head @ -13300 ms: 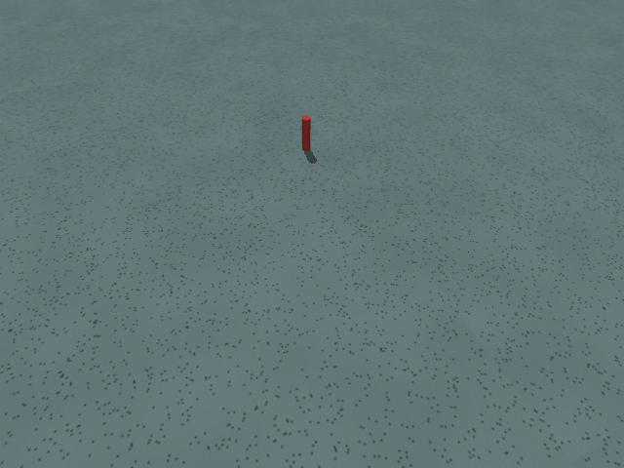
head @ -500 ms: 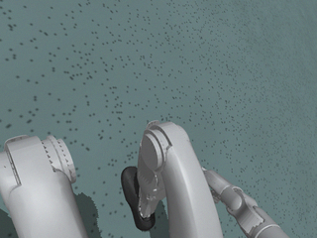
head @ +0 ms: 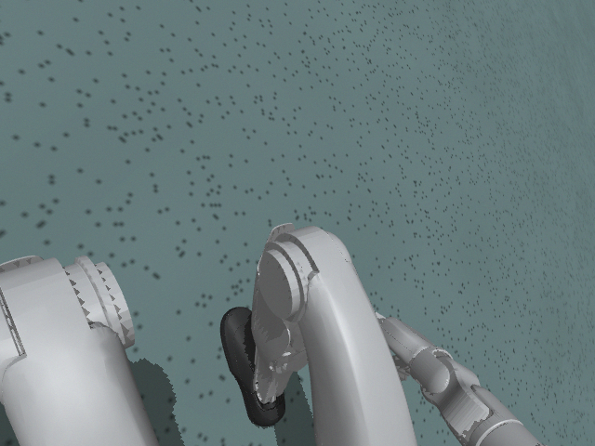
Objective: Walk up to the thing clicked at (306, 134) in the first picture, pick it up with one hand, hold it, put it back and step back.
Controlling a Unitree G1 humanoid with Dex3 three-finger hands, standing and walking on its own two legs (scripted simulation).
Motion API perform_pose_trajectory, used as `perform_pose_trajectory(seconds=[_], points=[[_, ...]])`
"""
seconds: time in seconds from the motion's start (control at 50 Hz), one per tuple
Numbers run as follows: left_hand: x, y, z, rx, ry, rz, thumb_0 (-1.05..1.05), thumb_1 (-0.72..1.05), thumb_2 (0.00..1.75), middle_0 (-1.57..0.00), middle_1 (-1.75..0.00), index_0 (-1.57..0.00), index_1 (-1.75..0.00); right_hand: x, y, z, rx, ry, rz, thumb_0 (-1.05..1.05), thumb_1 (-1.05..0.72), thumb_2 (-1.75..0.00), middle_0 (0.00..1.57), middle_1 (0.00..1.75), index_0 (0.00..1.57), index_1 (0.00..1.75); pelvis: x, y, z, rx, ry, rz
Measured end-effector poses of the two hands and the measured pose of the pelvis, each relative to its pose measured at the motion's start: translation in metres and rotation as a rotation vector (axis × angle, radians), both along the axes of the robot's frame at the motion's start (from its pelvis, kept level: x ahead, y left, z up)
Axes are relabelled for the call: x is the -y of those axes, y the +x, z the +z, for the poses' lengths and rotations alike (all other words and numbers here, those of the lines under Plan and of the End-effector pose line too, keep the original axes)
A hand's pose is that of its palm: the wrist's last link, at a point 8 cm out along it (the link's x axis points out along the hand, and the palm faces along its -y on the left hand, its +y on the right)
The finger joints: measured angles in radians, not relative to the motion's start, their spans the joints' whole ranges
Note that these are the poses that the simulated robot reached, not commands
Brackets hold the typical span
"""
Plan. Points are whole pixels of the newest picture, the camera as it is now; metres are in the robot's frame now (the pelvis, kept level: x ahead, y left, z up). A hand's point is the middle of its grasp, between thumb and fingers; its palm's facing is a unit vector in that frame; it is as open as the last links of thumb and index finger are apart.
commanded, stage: close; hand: left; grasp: from the side
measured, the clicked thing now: out of the picture +0.42 +0.39 -0.18
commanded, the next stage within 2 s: settle in 0.02 s
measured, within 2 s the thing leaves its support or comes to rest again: leaves its support in 0.38 s
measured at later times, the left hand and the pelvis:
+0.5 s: hand out of the picture +0.40 +0.39 -0.13, palm faces +0.55 -0.83 +0.00, open 5.9 cm; pelvis +0.00 +0.00 +0.01, yaw +0 degrees
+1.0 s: hand out of the picture +0.37 +0.41 -0.02, palm faces +0.56 -0.83 -0.06, open 5.9 cm; pelvis +0.01 -0.01 +0.04, yaw +5 degrees
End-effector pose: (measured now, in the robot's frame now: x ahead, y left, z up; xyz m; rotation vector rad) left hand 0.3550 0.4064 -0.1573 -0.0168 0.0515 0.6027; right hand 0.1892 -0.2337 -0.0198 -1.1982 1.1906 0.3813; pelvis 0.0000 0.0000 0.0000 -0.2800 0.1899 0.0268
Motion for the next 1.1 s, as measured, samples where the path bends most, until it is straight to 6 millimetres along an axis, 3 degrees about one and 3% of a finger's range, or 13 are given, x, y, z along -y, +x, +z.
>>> perform_pose_trajectory(seconds=[0.22, 0.32, 0.5, 0.82, 1.1], points=[[-0.004, 0.003, 0.000, -0.012, -0.008, 0.003, -0.01, -0.01, 0.94, -0.81, -1.05, -0.84, -1.06, -0.001, 0.000, -0.001, -0.003, -0.001, -0.005, 0.00, -0.87, -0.89, 0.21, 0.30, 0.20, 0.30, 0.000, 0.000, 0.002, -0.004, -0.002, -0.001], [-0.005, 0.006, 0.008, 0.014, 0.012, -0.017, -0.01, 0.06, 1.10, -0.92, -1.18, -0.97, -1.21, 0.000, -0.004, -0.002, -0.014, -0.001, -0.023, 0.00, -0.88, -0.89, 0.21, 0.30, 0.20, 0.30, 0.000, 0.000, 0.003, -0.009, -0.001, 0.000], [-0.013, 0.002, 0.025, 0.021, 0.015, -0.017, 0.01, 0.03, 1.16, -0.93, -1.20, -1.01, -1.20, 0.003, -0.008, -0.004, -0.012, 0.026, -0.078, 0.00, -0.88, -0.89, 0.21, 0.30, 0.20, 0.30, 0.001, 0.002, 0.007, -0.041, 0.003, 0.007], [-0.034, -0.019, 0.104, 0.031, 0.061, -0.016, 0.02, 0.02, 1.18, -0.95, -1.19, -1.02, -1.19, 0.006, 0.001, -0.008, 0.044, 0.153, -0.244, 0.00, -0.87, -0.89, 0.21, 0.30, 0.20, 0.30, 0.008, 0.009, 0.026, -0.163, 0.038, 0.044], [-0.030, -0.030, 0.156, -0.014, 0.067, -0.019, 0.02, 0.02, 1.18, -0.95, -1.18, -1.03, -1.18, 0.009, 0.018, -0.014, 0.089, 0.272, -0.342, 0.00, -0.86, -0.88, 0.21, 0.30, 0.20, 0.30, 0.016, 0.015, 0.047, -0.261, 0.084, 0.079]])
